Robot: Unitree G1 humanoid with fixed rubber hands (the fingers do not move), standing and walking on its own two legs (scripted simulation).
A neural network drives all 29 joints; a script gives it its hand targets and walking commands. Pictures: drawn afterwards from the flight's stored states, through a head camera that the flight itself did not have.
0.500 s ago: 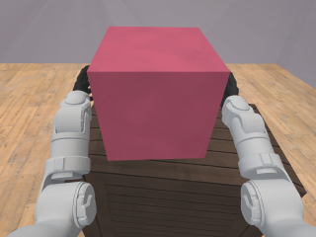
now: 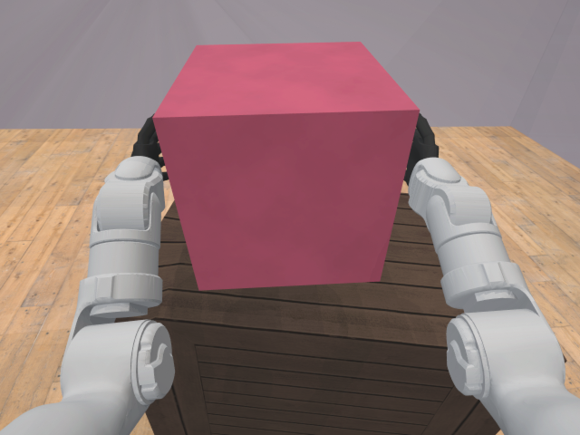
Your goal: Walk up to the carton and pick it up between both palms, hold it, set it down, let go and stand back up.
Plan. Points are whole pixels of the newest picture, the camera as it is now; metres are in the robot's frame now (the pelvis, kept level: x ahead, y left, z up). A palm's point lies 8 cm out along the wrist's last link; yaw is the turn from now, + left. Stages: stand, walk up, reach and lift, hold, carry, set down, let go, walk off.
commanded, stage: reach and lift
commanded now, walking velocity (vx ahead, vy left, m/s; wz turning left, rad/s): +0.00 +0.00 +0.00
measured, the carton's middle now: (284, 158) +0.47 -0.01 +0.22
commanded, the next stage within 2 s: hold in 0.04 s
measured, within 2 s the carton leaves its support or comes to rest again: neither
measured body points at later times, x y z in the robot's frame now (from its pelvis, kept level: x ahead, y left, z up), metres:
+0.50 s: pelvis +0.00 +0.00 +0.00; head -0.08 +0.01 +0.44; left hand +0.38 +0.18 +0.27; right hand +0.38 -0.18 +0.28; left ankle +0.00 +0.12 -0.75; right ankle +0.04 -0.11 -0.75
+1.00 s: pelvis +0.00 -0.01 +0.00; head -0.08 +0.01 +0.44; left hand +0.39 +0.19 +0.28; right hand +0.39 -0.18 +0.29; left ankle +0.00 +0.12 -0.75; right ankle +0.04 -0.12 -0.75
